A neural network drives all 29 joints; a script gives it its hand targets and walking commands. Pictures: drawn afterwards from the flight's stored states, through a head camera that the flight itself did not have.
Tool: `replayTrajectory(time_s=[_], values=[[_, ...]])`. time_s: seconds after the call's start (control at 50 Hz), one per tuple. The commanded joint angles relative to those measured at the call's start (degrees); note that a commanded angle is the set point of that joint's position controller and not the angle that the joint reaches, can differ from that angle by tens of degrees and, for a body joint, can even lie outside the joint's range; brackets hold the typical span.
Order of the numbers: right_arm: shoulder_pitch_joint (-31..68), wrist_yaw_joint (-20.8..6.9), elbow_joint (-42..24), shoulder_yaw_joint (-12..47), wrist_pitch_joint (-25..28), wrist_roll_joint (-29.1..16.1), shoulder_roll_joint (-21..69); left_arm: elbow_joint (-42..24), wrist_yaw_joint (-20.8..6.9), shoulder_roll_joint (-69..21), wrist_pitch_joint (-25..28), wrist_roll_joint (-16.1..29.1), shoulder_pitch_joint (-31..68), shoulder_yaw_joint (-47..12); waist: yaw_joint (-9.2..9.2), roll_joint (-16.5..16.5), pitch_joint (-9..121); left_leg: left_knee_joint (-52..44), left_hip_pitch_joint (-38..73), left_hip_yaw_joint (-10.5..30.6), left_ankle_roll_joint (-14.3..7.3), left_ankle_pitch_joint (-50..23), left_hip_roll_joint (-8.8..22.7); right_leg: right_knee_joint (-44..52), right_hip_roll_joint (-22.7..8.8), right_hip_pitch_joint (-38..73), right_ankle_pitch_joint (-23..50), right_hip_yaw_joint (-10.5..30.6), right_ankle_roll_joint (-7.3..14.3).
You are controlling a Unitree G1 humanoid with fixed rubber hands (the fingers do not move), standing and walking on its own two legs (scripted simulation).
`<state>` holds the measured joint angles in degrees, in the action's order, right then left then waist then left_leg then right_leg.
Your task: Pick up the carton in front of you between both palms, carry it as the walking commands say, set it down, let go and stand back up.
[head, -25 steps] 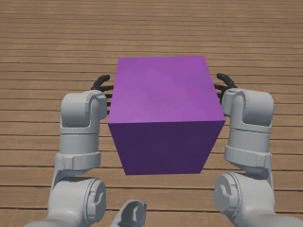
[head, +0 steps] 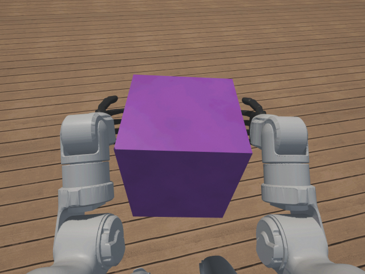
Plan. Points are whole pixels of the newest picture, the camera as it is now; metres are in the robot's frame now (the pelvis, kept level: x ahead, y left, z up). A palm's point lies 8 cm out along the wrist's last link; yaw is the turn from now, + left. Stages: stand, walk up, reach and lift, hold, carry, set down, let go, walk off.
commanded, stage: carry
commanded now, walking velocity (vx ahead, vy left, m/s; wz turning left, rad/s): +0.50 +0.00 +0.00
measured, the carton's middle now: (180, 150) +0.38 -0.02 +0.07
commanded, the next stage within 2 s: none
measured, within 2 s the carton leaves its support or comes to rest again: neither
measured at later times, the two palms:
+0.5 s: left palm (122, 42) +0.64 +0.11 +0.18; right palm (234, 41) +0.66 -0.18 +0.17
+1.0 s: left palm (114, 28) +0.87 +0.17 +0.11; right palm (201, 24) +0.88 -0.13 +0.12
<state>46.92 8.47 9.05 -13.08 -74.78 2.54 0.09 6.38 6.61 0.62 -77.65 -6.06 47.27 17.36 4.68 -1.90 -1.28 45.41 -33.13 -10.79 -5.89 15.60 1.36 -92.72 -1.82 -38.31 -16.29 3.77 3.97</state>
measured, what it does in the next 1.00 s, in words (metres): climbs: right foot, then left foot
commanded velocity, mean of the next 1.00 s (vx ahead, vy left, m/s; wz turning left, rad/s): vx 0.50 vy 0.00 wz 0.00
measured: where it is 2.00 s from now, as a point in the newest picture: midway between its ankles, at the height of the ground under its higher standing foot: (168, 129)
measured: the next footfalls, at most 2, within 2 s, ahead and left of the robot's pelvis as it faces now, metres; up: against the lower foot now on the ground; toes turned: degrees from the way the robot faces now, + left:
right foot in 0.40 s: +0.40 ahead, -0.11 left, +0.00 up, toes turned -5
left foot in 0.92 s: +0.69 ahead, +0.09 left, +0.00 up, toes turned +11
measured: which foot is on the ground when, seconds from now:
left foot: down 0.00-0.40, up 0.42-0.90, down 0.92-1.00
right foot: up 0.00-0.38, down 0.40-0.94, up 0.96-1.00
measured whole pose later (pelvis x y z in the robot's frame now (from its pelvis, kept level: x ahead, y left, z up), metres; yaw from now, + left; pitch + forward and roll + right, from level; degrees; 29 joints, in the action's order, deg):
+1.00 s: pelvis +0.59 +0.01 +0.04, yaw +0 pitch +4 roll +0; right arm 16.4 5.6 -9.6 -8.8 -66.7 7.9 9.3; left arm -12.3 5.1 -7.9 -67.4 -6.2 14.3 11.9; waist -0.5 -1.2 4.6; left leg 27.0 -23.0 -12.5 -4.8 8.5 1.2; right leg -59.8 -2.5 -16.5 -24.8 -2.5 0.0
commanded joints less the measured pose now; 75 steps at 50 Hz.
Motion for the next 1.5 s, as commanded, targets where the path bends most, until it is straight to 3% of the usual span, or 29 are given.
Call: replayTrajectory(time_s=[0.0,0.04,0.2,0.28,0.32,0.36,0.38,0.4,0.42,0.46,0.48,0.54,0.64,0.8,0.86,0.88,0.9,0.92,0.94,0.98,1.0,1.12,1.32,1.38,1.4,1.42,1.44,1.46,1.48], values=[[45.92,-14.69,-12.40,31.64,0.36,-27.07,64.54,-6.17,-9.85,-61.52,2.15,23.56,40.91,-34.92,-0.74,5.44,31.90,-18.77,38.17,28.04,-8.01,-6.06,14.51,9.71,-1.56,-13.29,-9.10,-1.12,-0.73],[43.12,-14.60,-12.34,31.88,-0.31,-25.57,62.22,-6.75,-9.92,-61.65,2.10,24.34,40.22,-36.74,-0.98,7.32,32.85,-19.07,39.98,25.25,-8.00,-15.54,15.41,14.76,-2.27,-13.57,-4.43,-2.81,-1.13],[39.27,-15.21,-4.07,30.02,-2.68,-22.05,55.63,-2.49,-10.81,-59.11,0.31,25.73,42.26,-37.47,-0.93,9.69,25.38,-25.73,37.13,13.16,-6.55,-19.76,11.00,43.60,-3.33,-8.85,9.74,-8.76,-3.01],[40.04,-15.36,0.41,27.77,-2.48,-21.52,56.48,4.38,-11.97,-60.04,0.21,25.50,40.91,-33.65,-1.69,10.55,21.55,-25.06,36.52,10.20,-3.44,-26.26,10.35,56.56,-0.32,0.20,12.23,-12.46,-1.89],[40.05,-15.29,2.63,26.72,-2.00,-21.06,57.48,7.59,-12.46,-60.68,0.61,25.08,40.30,-31.54,-2.44,11.08,21.69,-20.15,36.38,8.32,-1.39,-36.22,10.31,62.46,1.74,8.32,12.47,-13.76,-0.95],[39.59,-15.26,5.04,25.99,-1.37,-21.22,58.76,11.23,-12.92,-61.01,1.54,24.26,37.72,-28.96,-5.72,6.16,27.36,-4.68,28.16,3.08,2.37,-34.80,7.23,67.13,1.98,29.99,13.02,-14.45,-0.33],[39.41,-15.32,6.20,25.49,-1.00,-21.28,59.03,12.87,-13.16,-60.53,1.98,23.67,35.66,-27.36,-6.51,-1.55,30.74,8.36,17.30,2.69,4.28,-15.88,5.22,67.07,-10.48,40.68,11.90,2.63,0.42],[41.49,-15.28,7.20,25.30,-0.53,-21.43,61.93,13.45,-13.05,-59.30,2.75,22.53,38.03,-26.20,-6.16,-16.04,32.35,21.36,-2.60,5.53,6.02,9.16,-2.90,70.35,-22.13,54.00,15.11,26.64,8.00],[42.01,-15.31,6.24,25.43,0.04,-21.41,62.15,12.98,-13.27,-60.76,3.39,22.88,36.64,-26.00,-6.84,-14.31,30.17,27.66,-9.01,10.46,4.92,12.58,-1.77,73.37,-20.93,52.47,10.97,28.52,9.52],[44.60,-15.19,3.03,27.28,1.29,-22.80,65.95,6.18,-13.74,-64.48,4.85,24.79,41.13,-28.03,-6.25,-3.65,27.96,28.08,-10.39,11.91,3.80,6.84,1.92,73.79,-17.52,46.09,9.43,18.75,7.16],[44.70,-15.01,1.61,28.09,1.87,-23.54,67.54,2.43,-13.78,-66.03,5.42,26.05,43.75,-29.76,-5.68,-2.29,26.98,24.93,-8.66,12.11,4.18,3.38,3.64,75.49,-16.47,41.97,8.96,14.43,5.58],[41.51,-13.86,-2.35,31.05,3.46,-24.57,69.74,-3.03,-13.40,-67.62,6.48,27.19,42.41,-33.05,-4.69,-5.01,28.97,19.35,-6.44,10.57,6.05,-2.19,4.38,78.04,-13.76,41.28,8.95,6.66,4.73],[30.84,-13.38,-4.93,35.39,5.17,-23.08,71.01,-5.39,-13.79,-67.43,7.64,25.25,30.68,-36.89,-5.63,-4.05,28.31,4.85,-10.37,6.84,8.03,-5.40,4.67,78.75,-12.83,49.29,24.53,0.47,5.66],[13.63,-14.71,-14.53,42.01,6.33,-19.76,68.53,-14.91,-15.18,-65.90,8.96,22.49,13.25,-43.93,-6.60,-7.17,22.58,-16.03,-4.94,1.13,6.11,-13.96,0.53,75.63,-10.06,56.40,43.33,-6.85,2.39],[4.81,-15.63,-16.96,43.02,5.95,-17.82,66.12,-17.27,-15.74,-64.41,8.86,21.50,4.41,-46.35,-5.73,-7.33,24.19,-26.30,14.07,-3.40,4.48,-18.26,-3.01,65.19,-8.56,50.53,53.20,-11.18,-0.99],[1.50,-16.05,-17.36,43.09,6.02,-17.10,65.38,-18.37,-15.99,-63.78,8.84,21.53,2.71,-47.41,-4.61,-4.84,27.63,-26.25,28.20,-2.73,3.72,-17.36,-1.37,57.10,-7.55,42.08,46.52,-12.78,-2.58],[-1.86,-16.50,-18.16,43.12,6.04,-16.36,64.51,-19.82,-16.32,-63.00,8.85,21.73,1.41,-48.62,-3.60,0.76,32.63,-22.50,43.64,9.75,1.81,-15.88,9.60,44.77,-7.04,28.74,25.25,-11.72,-3.85],[-3.20,-16.64,-17.77,43.06,6.76,-14.44,62.36,-21.30,-16.85,-65.23,8.36,23.27,2.02,-50.48,-3.70,17.01,36.44,-22.96,59.49,34.02,-7.68,-17.51,23.59,29.62,0.30,6.81,1.57,-10.34,-5.66],[-6.25,-16.83,-18.66,43.39,7.03,-14.63,63.54,-21.96,-17.28,-64.73,8.60,23.50,0.83,-51.37,-3.22,17.44,32.56,-27.18,57.68,38.33,-9.36,-19.89,23.45,21.04,2.55,-2.94,-11.47,-6.16,-4.83],[-6.85,-17.40,-23.35,44.99,7.50,-15.93,65.72,-23.90,-17.51,-65.65,9.73,24.38,-1.33,-52.52,-3.49,6.33,27.96,-27.64,48.87,26.85,-5.49,-22.20,20.12,21.05,-3.37,-4.06,-6.56,-3.12,-3.25],[-7.53,-17.76,-25.11,45.46,7.84,-16.77,66.68,-25.44,-17.33,-65.68,10.01,24.44,-2.77,-52.97,-3.85,3.85,25.68,-29.90,43.16,22.75,-3.32,-20.69,18.97,24.98,-5.12,-1.89,-3.40,-3.30,-3.48],[-13.43,-19.19,-28.27,46.49,6.81,-19.16,61.37,-27.25,-15.83,-63.00,9.83,22.43,-11.24,-53.67,-4.21,10.05,19.99,-37.45,34.73,10.72,-1.97,-11.83,14.05,42.74,-5.50,-0.41,7.14,-8.87,-6.30],[-12.40,-18.96,-26.73,45.63,4.16,-18.75,54.55,-24.93,-15.62,-56.96,6.76,21.54,-11.19,-51.37,-3.72,10.53,8.35,-36.36,35.51,4.13,0.19,-23.48,12.91,62.72,-2.97,4.54,17.50,-14.27,-3.24],[-10.66,-18.70,-26.54,45.99,3.80,-18.87,54.15,-23.06,-15.55,-56.26,6.52,21.37,-12.57,-50.33,-5.37,10.17,13.33,-21.27,34.36,-0.76,2.47,-39.20,10.83,67.04,2.17,21.75,12.32,-19.05,-2.06],[-10.59,-18.61,-26.48,46.11,3.68,-18.70,53.69,-22.26,-15.63,-56.33,6.64,21.18,-13.42,-49.80,-6.21,6.69,18.12,-9.82,28.26,-2.40,4.18,-34.45,8.59,67.11,1.42,34.25,8.24,-17.97,-2.23],[-10.26,-18.45,-26.42,46.70,3.36,-18.92,54.94,-21.54,-15.85,-55.79,6.89,20.50,-13.25,-49.18,-6.46,-4.42,24.91,7.48,12.49,-0.24,6.72,-17.86,5.38,69.60,-14.52,49.68,-2.82,5.74,3.29],[-9.77,-18.58,-27.42,46.82,3.48,-19.12,56.04,-20.25,-16.15,-57.81,7.44,20.99,-13.86,-49.43,-6.30,-16.81,26.85,21.13,-1.43,2.51,7.96,9.44,-2.44,78.66,-23.67,56.11,-2.90,27.05,9.12],[-8.84,-18.77,-26.87,47.69,3.96,-19.39,58.22,-20.90,-16.41,-60.02,7.97,21.96,-13.91,-49.65,-5.95,-13.96,25.75,28.15,-4.14,9.76,6.00,10.29,0.07,79.78,-22.37,52.68,4.25,24.84,8.80],[-8.74,-18.98,-27.09,47.90,4.69,-19.67,60.26,-22.31,-16.70,-62.42,8.62,22.75,-13.20,-50.30,-5.71,-9.54,25.65,29.74,-4.62,11.06,4.51,8.25,2.74,78.15,-20.42,49.48,9.08,18.16,7.18]])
